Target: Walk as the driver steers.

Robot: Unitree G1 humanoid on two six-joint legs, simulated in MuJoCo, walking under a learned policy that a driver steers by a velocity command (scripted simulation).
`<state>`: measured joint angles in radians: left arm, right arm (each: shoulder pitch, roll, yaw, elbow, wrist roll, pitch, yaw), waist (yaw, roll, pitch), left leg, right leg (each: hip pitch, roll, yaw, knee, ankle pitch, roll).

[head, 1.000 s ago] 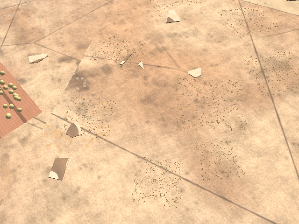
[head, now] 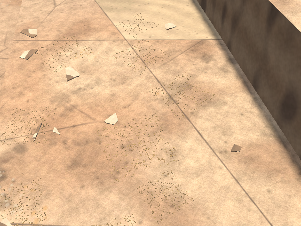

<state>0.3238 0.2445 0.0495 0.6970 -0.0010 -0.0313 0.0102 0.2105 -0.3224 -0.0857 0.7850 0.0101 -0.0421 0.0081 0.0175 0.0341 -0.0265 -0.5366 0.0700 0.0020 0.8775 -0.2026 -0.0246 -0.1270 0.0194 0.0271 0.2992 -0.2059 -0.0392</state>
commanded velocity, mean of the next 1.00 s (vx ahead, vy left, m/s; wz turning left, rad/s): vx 0.46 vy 0.00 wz -0.02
